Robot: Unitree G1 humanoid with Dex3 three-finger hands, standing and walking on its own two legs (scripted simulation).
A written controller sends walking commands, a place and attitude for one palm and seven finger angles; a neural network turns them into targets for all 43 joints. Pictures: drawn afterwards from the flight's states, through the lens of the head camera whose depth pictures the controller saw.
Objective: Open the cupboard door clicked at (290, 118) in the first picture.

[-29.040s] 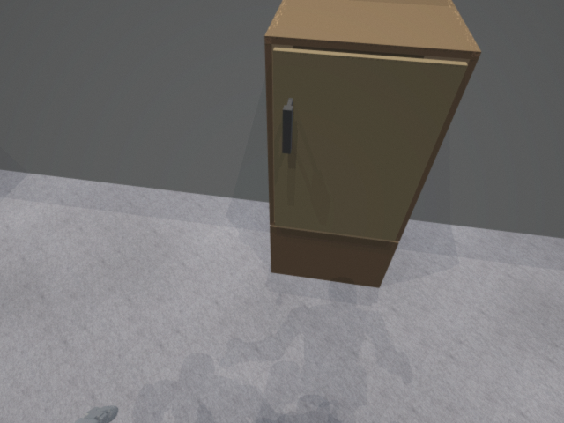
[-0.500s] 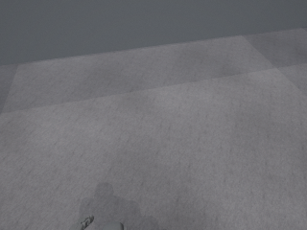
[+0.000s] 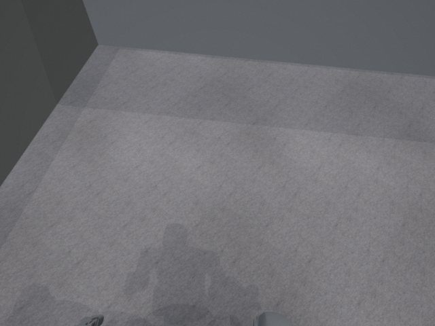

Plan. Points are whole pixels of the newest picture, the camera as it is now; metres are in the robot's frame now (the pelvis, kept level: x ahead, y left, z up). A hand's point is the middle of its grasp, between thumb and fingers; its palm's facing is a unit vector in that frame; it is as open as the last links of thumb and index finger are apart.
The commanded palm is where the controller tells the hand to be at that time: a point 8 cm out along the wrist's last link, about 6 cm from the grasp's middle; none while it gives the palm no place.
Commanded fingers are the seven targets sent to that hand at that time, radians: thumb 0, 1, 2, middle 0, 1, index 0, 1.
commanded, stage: turn to face it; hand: left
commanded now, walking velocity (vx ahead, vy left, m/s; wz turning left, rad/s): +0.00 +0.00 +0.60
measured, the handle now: out of the picture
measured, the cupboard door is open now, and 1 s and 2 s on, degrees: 43 43 43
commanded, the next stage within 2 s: none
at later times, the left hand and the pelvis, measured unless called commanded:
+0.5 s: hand out of the picture -0.01 +0.13 -0.16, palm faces +0.35 -0.90 -0.24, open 7.3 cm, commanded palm none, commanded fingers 0.00 0.90 0.90 -0.20 -0.30 -0.20 -0.30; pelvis +0.00 -0.07 +0.00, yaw +20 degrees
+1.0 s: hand out of the picture -0.02 +0.18 -0.15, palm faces +0.56 -0.79 -0.25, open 7.4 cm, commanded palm none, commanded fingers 0.00 0.90 0.90 -0.20 -0.30 -0.20 -0.30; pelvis -0.01 -0.07 +0.00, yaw +35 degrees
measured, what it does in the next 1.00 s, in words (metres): steps on the spot, turning left: right foot, then left foot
